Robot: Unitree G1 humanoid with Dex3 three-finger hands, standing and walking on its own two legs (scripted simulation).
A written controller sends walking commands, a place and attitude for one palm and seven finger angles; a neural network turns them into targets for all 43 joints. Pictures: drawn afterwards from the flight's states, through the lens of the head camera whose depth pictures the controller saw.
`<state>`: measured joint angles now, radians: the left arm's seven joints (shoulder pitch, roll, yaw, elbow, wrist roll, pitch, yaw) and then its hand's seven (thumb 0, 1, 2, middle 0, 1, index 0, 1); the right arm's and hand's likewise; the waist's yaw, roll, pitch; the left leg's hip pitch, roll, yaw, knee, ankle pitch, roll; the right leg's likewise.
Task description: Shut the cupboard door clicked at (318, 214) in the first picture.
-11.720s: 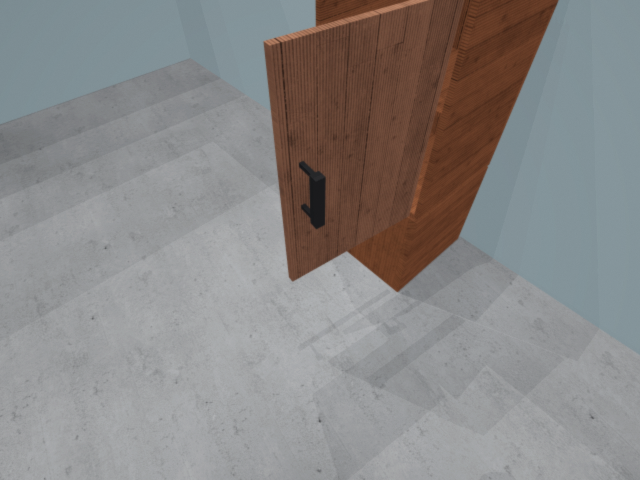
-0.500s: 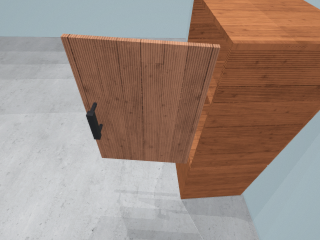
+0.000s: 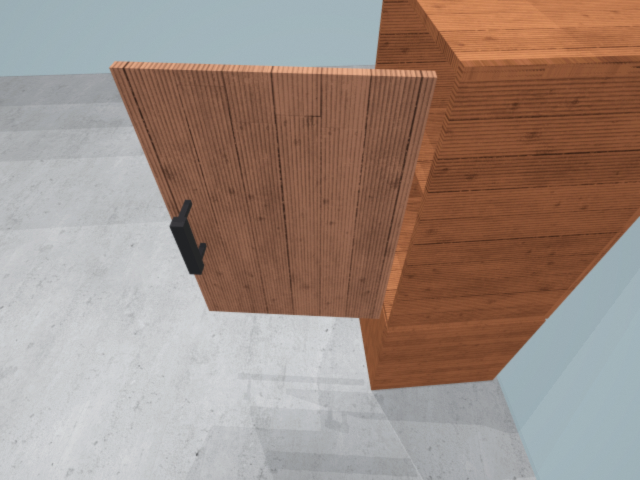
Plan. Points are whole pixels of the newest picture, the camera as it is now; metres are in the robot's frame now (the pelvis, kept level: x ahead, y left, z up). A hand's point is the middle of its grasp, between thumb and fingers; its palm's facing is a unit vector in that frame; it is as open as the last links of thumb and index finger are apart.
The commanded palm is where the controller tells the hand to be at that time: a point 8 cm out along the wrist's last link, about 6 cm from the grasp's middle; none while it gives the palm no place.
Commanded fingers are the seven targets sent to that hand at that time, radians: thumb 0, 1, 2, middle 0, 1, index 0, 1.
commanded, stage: look again from close up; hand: left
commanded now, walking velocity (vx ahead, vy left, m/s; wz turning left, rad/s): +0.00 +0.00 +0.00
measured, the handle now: (191, 238) +0.50 +0.25 -0.04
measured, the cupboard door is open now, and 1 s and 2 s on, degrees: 82 82 82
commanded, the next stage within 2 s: shuffle to correct the standing spot in 0.32 s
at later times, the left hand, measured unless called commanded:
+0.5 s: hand out of the picture +0.04 +0.17 -0.17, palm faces -0.03 -0.98 -0.21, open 7.4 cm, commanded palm none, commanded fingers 0.00 0.90 0.90 -0.20 -0.30 -0.20 -0.30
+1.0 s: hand out of the picture +0.06 +0.22 -0.17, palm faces +0.00 -0.96 -0.26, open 7.4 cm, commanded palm none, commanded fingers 0.00 0.90 0.90 -0.20 -0.30 -0.20 -0.30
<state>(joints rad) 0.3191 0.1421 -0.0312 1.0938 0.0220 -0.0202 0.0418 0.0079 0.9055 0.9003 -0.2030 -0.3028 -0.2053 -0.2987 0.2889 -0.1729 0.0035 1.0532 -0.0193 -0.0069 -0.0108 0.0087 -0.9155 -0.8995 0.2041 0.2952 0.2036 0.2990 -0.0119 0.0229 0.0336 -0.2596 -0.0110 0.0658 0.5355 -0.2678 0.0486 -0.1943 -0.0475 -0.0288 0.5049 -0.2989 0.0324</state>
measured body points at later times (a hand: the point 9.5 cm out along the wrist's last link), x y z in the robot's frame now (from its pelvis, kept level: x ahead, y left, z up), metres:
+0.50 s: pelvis +0.02 -0.01 +0.00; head +0.03 -0.01 +0.45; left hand +0.04 +0.22 -0.15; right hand +0.04 -0.24 -0.15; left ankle +0.01 +0.09 -0.73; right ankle -0.02 -0.15 -0.73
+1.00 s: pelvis +0.03 +0.02 +0.00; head +0.06 +0.02 +0.45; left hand +0.06 +0.27 -0.15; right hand +0.08 -0.21 -0.16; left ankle +0.01 +0.09 -0.73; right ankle +0.00 -0.11 -0.74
